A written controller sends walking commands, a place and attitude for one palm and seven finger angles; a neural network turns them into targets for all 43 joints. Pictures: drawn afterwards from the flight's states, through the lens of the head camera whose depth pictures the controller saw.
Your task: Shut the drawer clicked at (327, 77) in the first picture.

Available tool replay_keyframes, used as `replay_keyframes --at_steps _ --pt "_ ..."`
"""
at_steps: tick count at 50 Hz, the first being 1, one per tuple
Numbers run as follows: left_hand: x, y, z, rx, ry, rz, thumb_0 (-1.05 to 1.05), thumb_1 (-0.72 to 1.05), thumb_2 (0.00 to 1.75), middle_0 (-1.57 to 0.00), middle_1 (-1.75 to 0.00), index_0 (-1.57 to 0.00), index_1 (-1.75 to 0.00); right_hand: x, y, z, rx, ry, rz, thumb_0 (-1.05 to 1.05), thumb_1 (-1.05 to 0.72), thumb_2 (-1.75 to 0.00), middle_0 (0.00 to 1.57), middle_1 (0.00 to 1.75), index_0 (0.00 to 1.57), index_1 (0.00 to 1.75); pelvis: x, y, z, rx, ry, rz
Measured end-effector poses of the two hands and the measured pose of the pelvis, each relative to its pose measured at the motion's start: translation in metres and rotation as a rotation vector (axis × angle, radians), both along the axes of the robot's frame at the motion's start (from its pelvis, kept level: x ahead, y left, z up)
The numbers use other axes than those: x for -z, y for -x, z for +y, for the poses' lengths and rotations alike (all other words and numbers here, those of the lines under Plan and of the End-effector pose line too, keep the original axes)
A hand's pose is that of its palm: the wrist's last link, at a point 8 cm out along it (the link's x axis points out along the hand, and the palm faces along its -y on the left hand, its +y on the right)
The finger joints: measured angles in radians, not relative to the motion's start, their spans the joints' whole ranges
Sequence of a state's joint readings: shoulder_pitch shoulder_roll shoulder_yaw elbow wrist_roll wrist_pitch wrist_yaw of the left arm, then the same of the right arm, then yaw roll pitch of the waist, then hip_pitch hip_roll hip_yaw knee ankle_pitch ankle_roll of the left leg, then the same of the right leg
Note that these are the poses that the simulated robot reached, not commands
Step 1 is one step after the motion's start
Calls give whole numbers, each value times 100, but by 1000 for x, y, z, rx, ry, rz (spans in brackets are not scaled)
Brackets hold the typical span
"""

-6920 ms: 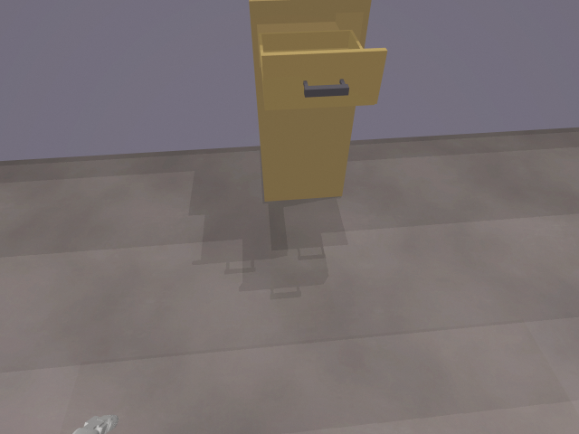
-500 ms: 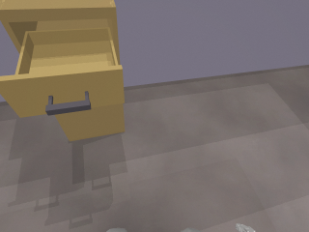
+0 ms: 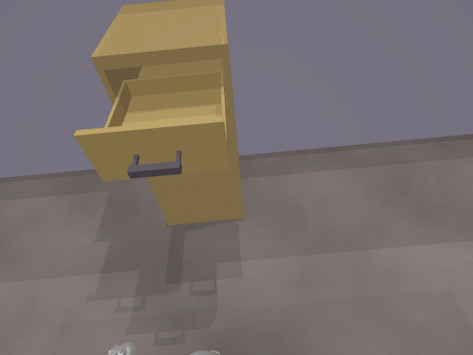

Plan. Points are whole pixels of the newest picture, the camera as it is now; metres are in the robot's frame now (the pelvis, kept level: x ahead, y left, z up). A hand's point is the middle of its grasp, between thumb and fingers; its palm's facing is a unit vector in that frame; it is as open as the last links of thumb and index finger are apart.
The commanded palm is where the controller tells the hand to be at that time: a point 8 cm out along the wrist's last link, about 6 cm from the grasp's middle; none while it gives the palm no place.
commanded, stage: take the last steps up to it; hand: left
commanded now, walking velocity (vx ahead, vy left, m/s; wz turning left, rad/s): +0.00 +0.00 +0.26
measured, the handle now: (156, 163) +0.53 +0.22 +0.00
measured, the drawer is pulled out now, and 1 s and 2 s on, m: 0.30 0.30 0.30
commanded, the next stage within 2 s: come to a stop and stand still in 1.14 s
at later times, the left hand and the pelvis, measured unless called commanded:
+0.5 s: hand out of the picture -0.07 +0.23 -0.18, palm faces +0.15 -0.98 -0.15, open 7.4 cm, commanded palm none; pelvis +0.01 +0.05 +0.01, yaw +4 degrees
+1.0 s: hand (176, 303) +0.26 +0.16 -0.17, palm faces +0.05 -0.98 -0.21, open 7.4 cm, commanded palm none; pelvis +0.16 -0.02 -0.01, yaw +3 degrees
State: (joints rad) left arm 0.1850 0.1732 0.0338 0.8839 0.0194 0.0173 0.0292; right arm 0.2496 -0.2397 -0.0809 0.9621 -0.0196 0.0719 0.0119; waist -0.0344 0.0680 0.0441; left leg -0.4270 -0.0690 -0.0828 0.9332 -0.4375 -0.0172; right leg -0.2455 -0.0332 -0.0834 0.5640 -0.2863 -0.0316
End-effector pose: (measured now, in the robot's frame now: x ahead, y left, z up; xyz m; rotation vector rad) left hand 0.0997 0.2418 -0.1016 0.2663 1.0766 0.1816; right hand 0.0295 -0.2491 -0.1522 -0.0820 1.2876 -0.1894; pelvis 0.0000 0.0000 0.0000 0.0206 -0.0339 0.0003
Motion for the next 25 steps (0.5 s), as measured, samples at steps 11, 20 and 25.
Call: replay_keyframes --at_steps 11,20,25 --pt "12 100 -5 -156 65 142 0 90 90 -20 -30 -20 -30 -16 2 -4 -113 32 69 1 -91 -90 20 30 20 30 -11 12 1 -76 -7 8" --pt "47 191 19 -265 164 378 0 90 90 -20 -30 -20 -30 -28 -37 49 -179 80 -61 1 -91 -90 19 30 20 30 -1 6 38 -80 38 18" --pt "46 176 33 -233 185 423 1 91 90 -19 -30 -20 -30 -36 -17 71 -127 79 -34 1 -92 -90 20 30 20 30 -9 -12 49 -72 44 0"
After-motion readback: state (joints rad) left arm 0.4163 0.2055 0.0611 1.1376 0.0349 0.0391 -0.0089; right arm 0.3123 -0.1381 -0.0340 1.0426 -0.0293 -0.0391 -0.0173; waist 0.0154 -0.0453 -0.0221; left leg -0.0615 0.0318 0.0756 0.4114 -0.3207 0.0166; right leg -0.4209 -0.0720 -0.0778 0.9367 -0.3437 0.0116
